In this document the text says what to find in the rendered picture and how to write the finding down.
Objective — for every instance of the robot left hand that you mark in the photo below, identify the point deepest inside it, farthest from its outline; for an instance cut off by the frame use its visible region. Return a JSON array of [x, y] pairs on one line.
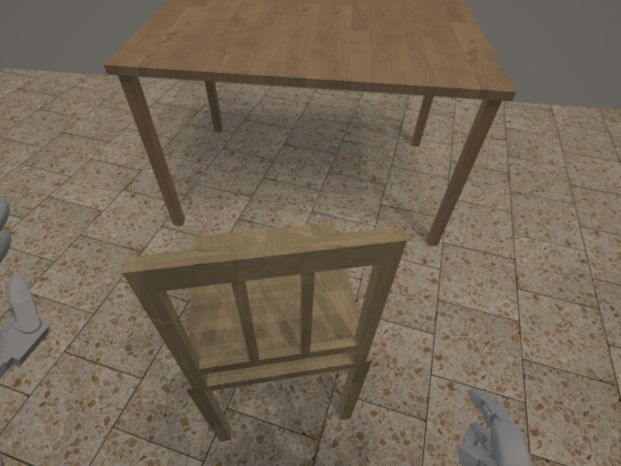
[[19, 337]]

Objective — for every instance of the chair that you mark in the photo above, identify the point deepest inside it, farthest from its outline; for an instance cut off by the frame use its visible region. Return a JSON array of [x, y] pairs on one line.
[[269, 305]]

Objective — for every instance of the robot right hand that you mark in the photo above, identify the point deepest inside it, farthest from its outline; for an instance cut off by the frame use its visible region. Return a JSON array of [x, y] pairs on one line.
[[504, 445]]

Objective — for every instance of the table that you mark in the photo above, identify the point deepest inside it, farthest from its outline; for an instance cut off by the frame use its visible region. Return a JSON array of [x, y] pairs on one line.
[[418, 47]]

